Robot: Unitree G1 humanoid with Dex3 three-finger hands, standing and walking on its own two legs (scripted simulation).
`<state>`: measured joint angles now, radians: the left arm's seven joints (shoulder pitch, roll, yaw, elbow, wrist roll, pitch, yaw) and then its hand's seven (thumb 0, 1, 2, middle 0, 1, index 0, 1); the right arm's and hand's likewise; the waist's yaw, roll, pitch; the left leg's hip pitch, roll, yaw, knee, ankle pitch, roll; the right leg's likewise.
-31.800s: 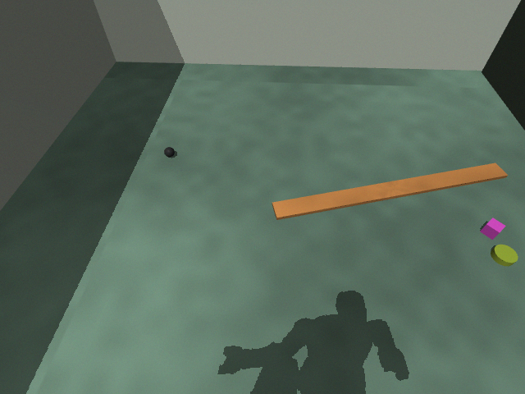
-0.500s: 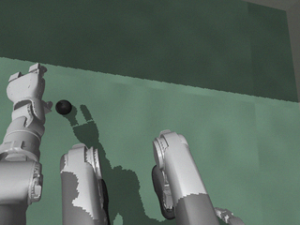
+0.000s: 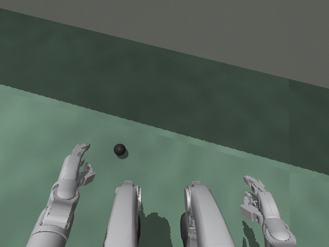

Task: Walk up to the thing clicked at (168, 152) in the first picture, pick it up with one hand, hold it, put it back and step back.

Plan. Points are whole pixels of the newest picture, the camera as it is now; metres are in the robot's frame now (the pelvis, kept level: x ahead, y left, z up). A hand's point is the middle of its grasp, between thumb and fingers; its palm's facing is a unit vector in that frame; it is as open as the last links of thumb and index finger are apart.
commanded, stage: home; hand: left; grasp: from above
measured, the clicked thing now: (119, 149) +0.50 +0.21 -0.52
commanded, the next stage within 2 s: none
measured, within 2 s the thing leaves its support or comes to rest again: neither
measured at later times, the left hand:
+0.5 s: hand (54, 188) +0.24 +0.20 +0.10, palm faces +0.10 -0.97 -0.22, open 7.4 cm
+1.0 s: hand (47, 198) +0.22 +0.19 +0.12, palm faces +0.11 -0.97 -0.20, open 7.4 cm
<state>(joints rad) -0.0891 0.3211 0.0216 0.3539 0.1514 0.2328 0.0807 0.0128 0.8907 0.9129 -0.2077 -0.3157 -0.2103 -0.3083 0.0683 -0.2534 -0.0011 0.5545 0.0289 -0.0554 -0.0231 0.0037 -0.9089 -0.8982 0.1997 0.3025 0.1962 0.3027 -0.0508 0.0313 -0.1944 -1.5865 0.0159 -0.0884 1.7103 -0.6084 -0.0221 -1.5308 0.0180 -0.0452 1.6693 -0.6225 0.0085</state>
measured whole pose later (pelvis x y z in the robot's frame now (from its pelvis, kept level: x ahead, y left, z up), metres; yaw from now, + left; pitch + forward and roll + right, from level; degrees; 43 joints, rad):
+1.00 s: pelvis +0.07 +0.00 +0.17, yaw +3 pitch +9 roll -3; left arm 0.50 0.22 0.03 -0.12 -0.05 0.45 0.02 0.01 0.91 0.90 -0.20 -0.30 -0.20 -0.30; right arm 0.28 -0.22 0.04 0.53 0.00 -0.24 -0.18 0.01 -0.90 -0.90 0.20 0.30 0.20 0.30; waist -0.03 0.05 -0.15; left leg -0.69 0.02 -0.07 1.00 -0.48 -0.01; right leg -0.62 0.01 -0.04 0.94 -0.48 0.01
